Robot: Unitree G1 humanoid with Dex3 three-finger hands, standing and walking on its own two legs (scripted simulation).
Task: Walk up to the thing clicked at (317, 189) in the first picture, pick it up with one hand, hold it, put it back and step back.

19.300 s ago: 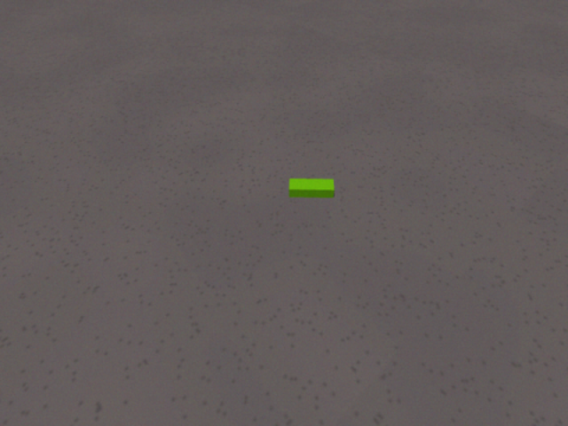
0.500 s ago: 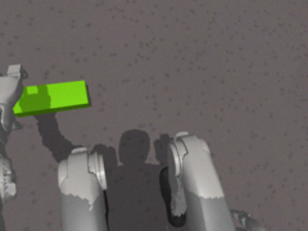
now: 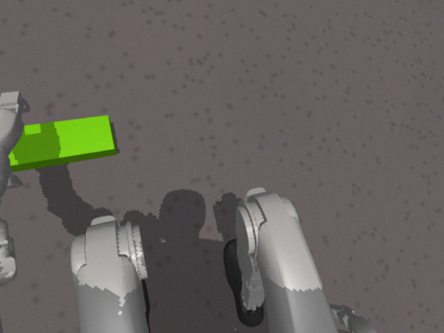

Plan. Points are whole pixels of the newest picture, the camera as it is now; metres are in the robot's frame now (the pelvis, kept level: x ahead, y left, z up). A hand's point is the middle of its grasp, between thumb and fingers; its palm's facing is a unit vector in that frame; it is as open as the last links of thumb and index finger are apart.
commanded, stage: rise first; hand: left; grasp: from above
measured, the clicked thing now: (59, 143) +0.50 +0.27 -0.30
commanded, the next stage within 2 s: approach in 1.12 s
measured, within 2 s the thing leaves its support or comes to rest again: neither
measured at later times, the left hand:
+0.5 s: hand (8, 147) +0.46 +0.32 -0.19, palm faces -0.44 -0.06 -0.90, open 14.3 cm
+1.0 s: hand (6, 149) +0.45 +0.32 -0.18, palm faces -0.46 -0.06 -0.89, open 14.2 cm
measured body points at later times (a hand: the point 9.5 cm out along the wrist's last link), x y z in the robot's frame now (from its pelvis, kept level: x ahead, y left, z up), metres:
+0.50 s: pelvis +0.00 +0.00 +0.00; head +0.26 +0.08 +0.36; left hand +0.48 +0.32 -0.13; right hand +0.04 -0.27 -0.10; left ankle +0.07 +0.13 -0.29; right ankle +0.10 -0.13 -0.29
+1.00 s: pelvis +0.00 +0.00 +0.00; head +0.24 +0.08 +0.36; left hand +0.47 +0.32 -0.13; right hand +0.04 -0.27 -0.09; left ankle +0.07 +0.13 -0.29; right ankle +0.10 -0.13 -0.29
